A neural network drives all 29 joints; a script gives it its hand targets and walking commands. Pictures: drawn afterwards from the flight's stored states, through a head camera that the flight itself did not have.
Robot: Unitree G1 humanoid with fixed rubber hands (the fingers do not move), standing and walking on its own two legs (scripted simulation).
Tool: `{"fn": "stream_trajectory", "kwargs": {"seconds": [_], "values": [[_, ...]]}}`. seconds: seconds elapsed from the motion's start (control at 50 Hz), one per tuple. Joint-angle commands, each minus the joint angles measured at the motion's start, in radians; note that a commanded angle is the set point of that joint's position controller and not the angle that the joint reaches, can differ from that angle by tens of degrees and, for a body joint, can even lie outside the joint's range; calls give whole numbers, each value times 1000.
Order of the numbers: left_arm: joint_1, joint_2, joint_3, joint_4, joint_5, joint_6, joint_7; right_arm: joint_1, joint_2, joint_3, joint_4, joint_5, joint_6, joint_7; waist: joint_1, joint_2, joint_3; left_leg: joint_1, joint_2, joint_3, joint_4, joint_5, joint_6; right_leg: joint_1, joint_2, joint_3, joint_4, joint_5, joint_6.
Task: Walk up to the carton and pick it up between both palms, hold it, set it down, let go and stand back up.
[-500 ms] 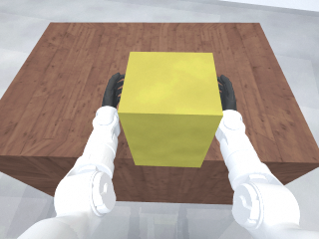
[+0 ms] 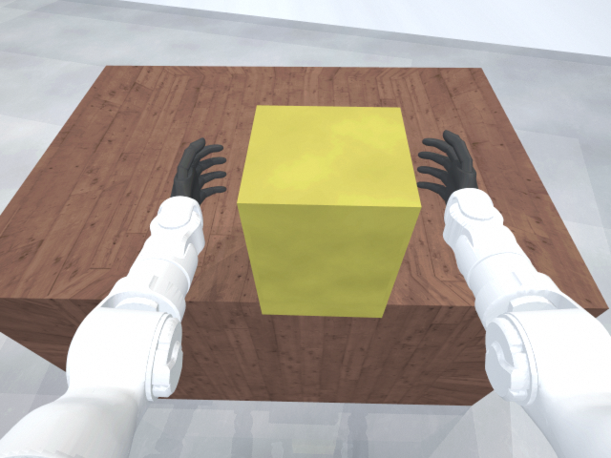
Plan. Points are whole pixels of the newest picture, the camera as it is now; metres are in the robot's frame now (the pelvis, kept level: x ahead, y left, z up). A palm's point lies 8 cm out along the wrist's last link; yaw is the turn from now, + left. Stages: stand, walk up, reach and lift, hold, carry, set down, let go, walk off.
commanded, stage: set down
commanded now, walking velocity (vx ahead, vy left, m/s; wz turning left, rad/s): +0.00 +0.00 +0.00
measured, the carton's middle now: (324, 220) +0.46 +0.02 +0.03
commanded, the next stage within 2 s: none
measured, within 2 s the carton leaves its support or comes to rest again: neither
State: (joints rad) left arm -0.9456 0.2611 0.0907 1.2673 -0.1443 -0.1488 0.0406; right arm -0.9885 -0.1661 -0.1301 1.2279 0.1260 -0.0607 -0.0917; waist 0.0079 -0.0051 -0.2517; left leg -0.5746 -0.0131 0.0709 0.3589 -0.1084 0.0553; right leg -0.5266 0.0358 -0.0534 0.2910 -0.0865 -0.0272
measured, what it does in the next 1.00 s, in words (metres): stands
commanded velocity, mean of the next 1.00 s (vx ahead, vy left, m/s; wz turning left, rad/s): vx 0.00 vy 0.00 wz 0.00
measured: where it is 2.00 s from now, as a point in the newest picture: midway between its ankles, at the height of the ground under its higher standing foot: outside the picture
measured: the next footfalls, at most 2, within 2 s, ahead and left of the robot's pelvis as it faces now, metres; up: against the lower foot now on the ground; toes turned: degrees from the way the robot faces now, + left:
none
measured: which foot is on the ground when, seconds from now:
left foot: down 0.00-1.00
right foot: down 0.00-1.00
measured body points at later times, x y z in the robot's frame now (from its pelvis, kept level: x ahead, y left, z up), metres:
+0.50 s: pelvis -0.01 -0.01 +0.00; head +0.01 +0.00 +0.45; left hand +0.46 +0.22 +0.19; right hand +0.47 -0.18 +0.20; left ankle +0.02 +0.08 -0.74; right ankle +0.01 -0.10 -0.74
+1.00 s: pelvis -0.01 -0.01 +0.01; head -0.01 +0.00 +0.46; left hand +0.41 +0.23 +0.16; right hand +0.42 -0.19 +0.15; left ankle +0.02 +0.08 -0.74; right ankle +0.01 -0.10 -0.74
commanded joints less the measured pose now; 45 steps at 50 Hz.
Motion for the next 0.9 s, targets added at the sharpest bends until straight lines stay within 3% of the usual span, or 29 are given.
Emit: {"fn": "stream_trajectory", "kwargs": {"seconds": [0.0,0.04,0.08,0.1,0.16,0.24,0.34,0.4,0.48,0.52,0.6,0.66,0.68,0.7,0.76,0.82,0.84,0.88], "values": [[-485,200,-44,-205,-57,-17,5,-469,-158,53,-166,63,1,9,11,101,-599,329,69,-97,31,290,-74,233,-47,82,49,224,18],[-460,190,-57,-132,-73,17,-9,-448,-147,77,-85,90,37,8,2,92,-504,299,77,-106,31,246,-72,230,-58,84,43,182,17],[-483,195,-89,-188,-98,41,-8,-473,-186,64,-103,100,50,9,-16,103,-519,333,82,-112,23,232,-84,192,-52,74,36,151,11],[-464,186,-94,-140,-99,54,-14,-454,-173,75,-77,97,59,8,-22,85,-477,333,87,-116,35,236,-81,183,-55,75,34,142,8],[-510,221,-97,-180,-123,82,-18,-520,-220,69,-126,103,82,6,-22,69,-490,346,81,-115,33,249,-76,207,-50,68,36,165,12],[-506,237,-99,-114,-143,113,-28,-536,-201,102,-135,123,118,3,-17,10,-399,227,77,-109,15,170,-50,303,-67,86,57,167,22],[-578,299,-97,-166,-165,142,-23,-604,-220,112,-189,151,160,-2,-16,-7,-452,159,63,-94,-21,120,-24,445,-76,87,81,225,37],[-610,313,-107,-197,-177,175,-23,-625,-232,113,-219,161,191,-15,-19,15,-514,157,58,-93,-22,155,-19,488,-79,87,86,291,38],[-570,310,-102,-192,-161,230,-27,-567,-223,137,-161,187,244,-17,-21,53,-410,221,61,-96,-37,136,-24,464,-85,84,55,240,21],[-569,313,-97,-213,-157,253,-32,-570,-231,136,-179,188,262,-23,-29,35,-388,255,63,-103,-43,139,-25,450,-83,78,39,236,21],[-580,316,-94,-268,-152,267,-36,-569,-236,109,-226,178,278,-30,-33,60,-401,276,62,-103,-44,181,-25,461,-81,72,37,266,15],[-521,289,-94,-235,-139,297,-57,-500,-224,114,-196,169,301,-33,-54,64,-317,307,63,-114,-46,168,-33,452,-83,74,16,241,4],[-507,291,-86,-235,-136,302,-63,-498,-235,109,-209,168,305,-34,-48,71,-303,312,60,-114,-48,157,-38,449,-82,68,8,215,1],[-456,271,-95,-274,-121,303,-65,-431,-232,98,-216,167,299,-34,-61,96,-306,354,69,-123,-44,207,-47,447,-80,72,5,247,-11],[-353,235,-56,-341,-70,312,-84,-318,-223,86,-285,154,285,-40,-57,106,-317,457,67,-132,-30,325,-65,468,-74,73,-21,312,-31],[-274,220,-20,-458,-33,315,-91,-254,-218,70,-408,133,270,-41,-40,91,-299,503,64,-141,-46,341,-82,461,-55,57,-46,272,-43],[-334,239,-9,-478,-51,308,-89,-321,-216,62,-459,125,267,-40,-29,60,-290,463,62,-143,-43,305,-78,433,-48,55,-48,227,-42],[-267,242,9,-507,-31,305,-83,-254,-192,69,-507,117,257,-38,-22,46,-252,444,61,-134,-55,253,-69,467,-51,62,-52,206,-40]]}}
